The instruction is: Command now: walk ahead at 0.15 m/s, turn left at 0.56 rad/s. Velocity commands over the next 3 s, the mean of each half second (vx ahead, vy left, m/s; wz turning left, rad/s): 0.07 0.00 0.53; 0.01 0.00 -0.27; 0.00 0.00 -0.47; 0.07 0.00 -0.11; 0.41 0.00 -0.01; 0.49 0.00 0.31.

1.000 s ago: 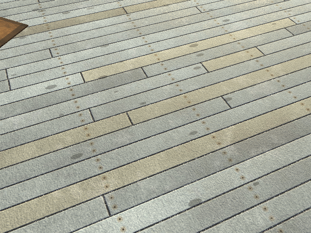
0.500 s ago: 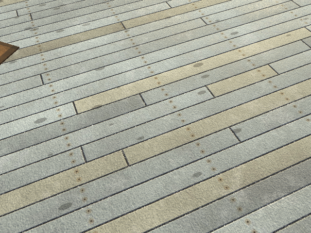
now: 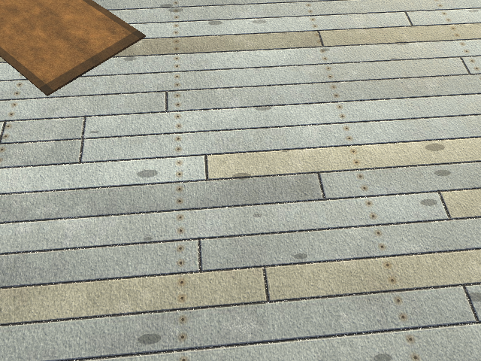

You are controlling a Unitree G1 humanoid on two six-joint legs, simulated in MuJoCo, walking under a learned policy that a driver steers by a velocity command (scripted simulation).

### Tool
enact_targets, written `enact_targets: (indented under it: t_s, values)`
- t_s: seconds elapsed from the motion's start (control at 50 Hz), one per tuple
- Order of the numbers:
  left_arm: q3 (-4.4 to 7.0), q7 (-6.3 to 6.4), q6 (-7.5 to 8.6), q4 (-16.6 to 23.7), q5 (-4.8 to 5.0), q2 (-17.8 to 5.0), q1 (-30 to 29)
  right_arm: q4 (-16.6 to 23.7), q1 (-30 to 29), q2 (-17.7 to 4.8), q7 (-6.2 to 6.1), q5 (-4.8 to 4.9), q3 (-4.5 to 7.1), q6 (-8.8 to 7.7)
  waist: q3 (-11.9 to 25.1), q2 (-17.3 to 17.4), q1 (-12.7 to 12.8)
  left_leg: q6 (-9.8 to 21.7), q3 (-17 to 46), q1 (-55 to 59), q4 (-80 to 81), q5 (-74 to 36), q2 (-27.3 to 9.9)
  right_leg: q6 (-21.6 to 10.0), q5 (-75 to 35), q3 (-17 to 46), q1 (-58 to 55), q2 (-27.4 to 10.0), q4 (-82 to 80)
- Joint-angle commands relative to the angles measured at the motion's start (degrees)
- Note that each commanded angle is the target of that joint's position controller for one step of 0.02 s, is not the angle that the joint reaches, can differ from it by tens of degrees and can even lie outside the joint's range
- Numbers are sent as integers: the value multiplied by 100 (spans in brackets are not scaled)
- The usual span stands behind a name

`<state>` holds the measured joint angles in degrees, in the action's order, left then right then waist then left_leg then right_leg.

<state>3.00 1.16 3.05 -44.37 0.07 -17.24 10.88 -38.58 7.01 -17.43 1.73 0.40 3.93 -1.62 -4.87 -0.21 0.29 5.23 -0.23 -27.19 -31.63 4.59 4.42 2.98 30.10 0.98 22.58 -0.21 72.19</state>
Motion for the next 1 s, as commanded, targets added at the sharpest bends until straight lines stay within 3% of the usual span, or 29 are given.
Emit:
enact_targets:
  t_s: [0.02, 0.1, 0.14, 0.2, 0.24, 0.3, 0.34, 0.36, 0.38, 0.4, 0.42, 0.44, 0.48, 0.52, 0.54, 0.56, 0.6, 0.66, 0.68, 0.7, 0.72, 0.76, 0.8, 0.84, 0.88, 0.92, 0.96, 0.98, 1.0]
  values:
    - [192, 88, -52, 482, -40, -777, 161, 407, 290, -808, -108, -58, 239, 4, 1243, 250, 42, 1317, 2287, 1748, 1183, -2367, -1696, 8, -360, 491, 1044, -301, -140]
    - [125, 135, -146, 448, -97, -504, 214, 435, 236, -961, -211, -45, 311, 76, 1380, 305, 134, 1124, 1857, 1226, 1110, -2799, -1379, 197, -733, 337, 680, -117, -1421]
    - [117, 133, -209, 470, -86, -489, 85, 461, 203, -1027, -287, 4, 333, 170, 1522, 383, 101, 973, 1910, 1143, 1129, -1966, -1278, 251, -1162, 397, 536, -52, -1777]
    - [121, 111, -268, 582, -45, -483, -267, 523, 102, -973, -352, 18, 317, 289, 1280, 627, -1, 741, 2162, 902, 1272, -85, -1068, 240, -1477, 474, 448, 51, -2346]
    - [127, 86, -231, 651, -33, -487, -424, 530, 135, -954, -356, 7, 317, 329, 1126, 802, -77, 682, 2397, 934, 1251, 432, -1034, 204, -1427, 522, 374, 114, -2772]
    - [165, 24, -107, 692, 1, -545, -430, 546, 216, -915, -336, 21, 311, 369, 1125, 975, -118, 625, 2802, 1292, 948, -8, -1074, 86, -1251, 536, 84, 206, -3568]
    - [222, -20, -38, 593, 7, -581, -86, 589, 108, -834, -348, 94, 280, 411, 1122, 955, 122, 383, 2829, 1246, 577, -189, -851, -87, -2021, 427, -664, 137, -4884]
    - [304, -4, -37, 590, -62, -869, 43, 607, 286, -626, -353, 84, 218, 418, 1248, 519, 56, 101, 2530, 836, 20, 703, -551, -357, -2420, 924, -1332, -613, -5193]
    - [399, 39, -117, 692, -185, -1371, -249, 656, 689, -392, -333, 60, 167, 394, 1120, -1092, -372, -283, 1382, -211, -1125, 2588, 368, -1099, -3759, 2180, -1798, -1831, -5280]
    - [395, 21, -135, 675, -312, -1191, -92, 715, 524, -862, -315, 7, 296, 314, 1083, -1580, -122, -580, 927, -767, -2478, 3276, 324, -1861, -4237, 3012, -1571, -2462, -5433]
    - [304, 33, -126, 754, -260, -883, -190, 589, 565, -1141, -315, -2, 393, 304, 1044, -1007, -104, -713, 1070, -681, -3206, 2970, 114, -1888, -4190, 2660, -1440, -2249, -5330]
    - [249, 33, -132, 756, -167, -677, -365, 434, 619, -1056, -340, 8, 399, 354, 915, -672, -155, -815, 1055, -624, -3489, 2678, 110, -1634, -4078, 2079, -1336, -1811, -5209]
    - [159, 14, -155, 715, -35, -513, -471, 337, 638, -633, -382, -40, 276, 451, 814, -599, -160, -969, 1078, -524, -3631, 2363, 128, -1451, -4129, 1612, -1289, -1420, -5131]
    - [53, -41, -172, 641, -59, -289, -591, 342, 571, -206, -353, -70, 111, 447, 868, -745, -259, -1053, 714, 133, -2448, 2136, -120, -1313, -4081, 1115, -1126, -1007, -5161]
    - [57, -72, -194, 620, -43, -297, -612, 369, 439, -39, -332, -102, 35, 421, 895, -938, -193, -1097, 444, 474, -1641, 2124, -257, -1249, -4056, 1001, -1144, -849, -5141]
    - [124, -86, -233, 581, -4, -478, -451, 432, 184, -3, -314, -104, 11, 390, 850, -1145, -13, -1121, 297, 684, -1032, 2145, -256, -1276, -4032, 1089, -1221, -811, -5113]
    - [252, -90, -296, 516, 46, -890, -114, 408, 112, -294, -310, 7, 111, 362, 840, -1299, 134, -1096, 202, 926, -204, 1804, -139, -1399, -3970, 1484, -1446, -935, -5011]
    - [279, -62, -293, 514, 185, -961, -31, 246, 440, -561, -349, 11, 207, 325, 858, -1049, -20, -692, 313, 1894, 1209, 494, -246, -1146, -3630, 1835, -1076, -888, -4904]
    - [237, -68, -242, 544, 137, -835, -53, 262, 611, -749, -396, -55, 250, 324, 1060, -712, -69, -492, 561, 2527, 996, -59, -719, -906, -3152, 1736, -572, -777, -4708]
    - [177, -97, -169, 646, 104, -563, -12, 183, 590, -1131, -422, -136, 358, 362, 1109, 451, 132, -70, 970, 2678, 697, -575, -1266, -583, -2318, 985, 45, -216, -4268]
    - [147, -103, -147, 638, 98, -512, -170, 184, 571, -930, -393, -171, 345, 377, 1053, 1024, -47, 343, 1349, 2405, 963, -515, -1649, -328, -1349, 410, 178, 137, -3782]
    - [251, -99, -207, 667, 93, -703, -268, 296, 316, -710, -415, -193, 273, 333, 773, 1280, -143, 784, 1821, 2237, 1203, -1046, -2246, -166, -35, 119, 642, 115, -2421]
    - [339, -75, -359, 655, 103, -727, -138, 271, 231, -669, -449, -112, 242, 206, 594, 1003, -88, 924, 1717, 2275, 1130, -2008, -2492, -24, 415, 304, 1089, -67, -1268]
    - [281, -82, -465, 650, 113, -506, -46, 219, 7, -703, -442, -26, 268, 181, 514, 851, 6, 688, 1154, 2249, 1043, -2116, -2208, 59, 54, 184, 1046, -171, -1517]
    - [214, -149, -486, 770, 116, -379, -182, 188, -79, -773, -433, -24, 302, 235, 611, 963, -71, 586, 715, 2109, 977, -2156, -2010, 82, -355, -115, 567, -174, -2112]
    - [227, -233, -498, 904, 146, -456, -248, 130, 2, -868, -427, -5, 336, 285, 765, 1072, -146, 554, 570, 2160, 868, -2121, -2039, 20, -629, -290, 161, -127, -2734]
    - [282, -290, -533, 902, 141, -541, -11, 86, -34, -928, -414, 86, 344, 290, 847, 996, -7, 402, 419, 2081, 560, -1797, -2050, -149, -1237, -515, -357, 12, -3605]
    - [322, -279, -548, 833, 108, -577, 229, 49, -35, -886, -405, 140, 328, 269, 886, 880, 118, 207, 250, 1847, 237, -1388, -1948, -295, -1768, -603, -848, 158, -4203]
    - [400, -213, -549, 835, 66, -770, 380, -102, 323, -715, -365, 104, 287, 225, 930, 309, 126, -188, -132, 1336, -480, -441, -1653, -506, -2701, -174, -1531, 85, -4756]
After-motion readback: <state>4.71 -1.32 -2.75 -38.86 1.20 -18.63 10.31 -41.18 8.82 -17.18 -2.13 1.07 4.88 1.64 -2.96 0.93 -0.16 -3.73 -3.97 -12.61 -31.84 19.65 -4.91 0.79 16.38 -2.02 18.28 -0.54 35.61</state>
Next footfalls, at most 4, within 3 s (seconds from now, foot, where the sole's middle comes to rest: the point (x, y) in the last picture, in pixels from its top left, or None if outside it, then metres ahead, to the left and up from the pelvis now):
0.36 right None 0.18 -0.15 -0.76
0.68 left None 0.07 0.09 -0.76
1.00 right None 0.13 -0.17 -0.76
1.50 left None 0.15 0.05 -0.76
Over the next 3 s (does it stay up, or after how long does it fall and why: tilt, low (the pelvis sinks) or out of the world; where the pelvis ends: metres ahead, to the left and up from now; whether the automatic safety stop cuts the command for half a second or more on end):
stays up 0.58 -0.19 -0.01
